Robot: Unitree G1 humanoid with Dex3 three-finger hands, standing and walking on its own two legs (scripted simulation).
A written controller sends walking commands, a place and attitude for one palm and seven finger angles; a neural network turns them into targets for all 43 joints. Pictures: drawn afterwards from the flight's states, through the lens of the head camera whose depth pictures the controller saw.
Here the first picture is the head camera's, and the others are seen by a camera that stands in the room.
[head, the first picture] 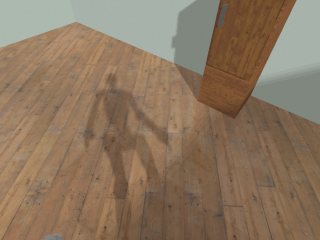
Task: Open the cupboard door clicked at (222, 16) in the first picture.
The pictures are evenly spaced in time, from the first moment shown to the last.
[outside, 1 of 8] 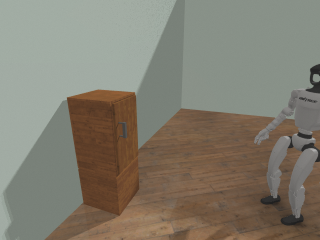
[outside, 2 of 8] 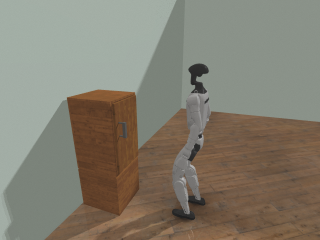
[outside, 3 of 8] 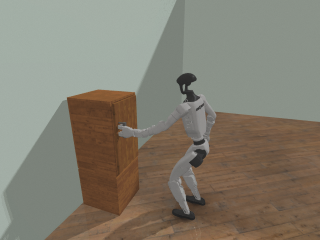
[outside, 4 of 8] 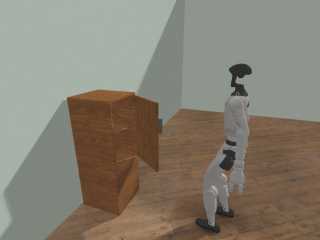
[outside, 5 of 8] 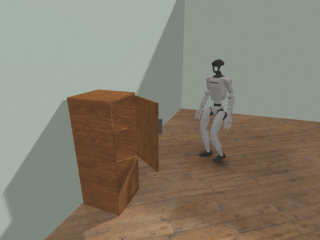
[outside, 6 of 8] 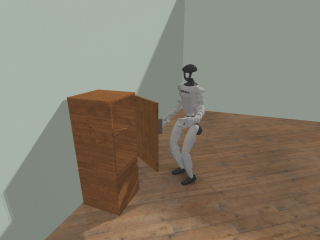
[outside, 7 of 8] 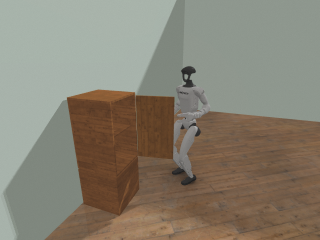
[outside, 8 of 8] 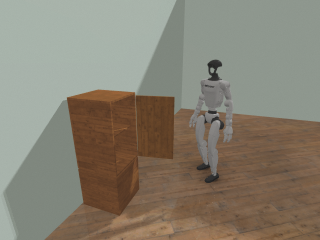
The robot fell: no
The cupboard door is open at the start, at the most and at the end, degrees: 0 101 100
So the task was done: yes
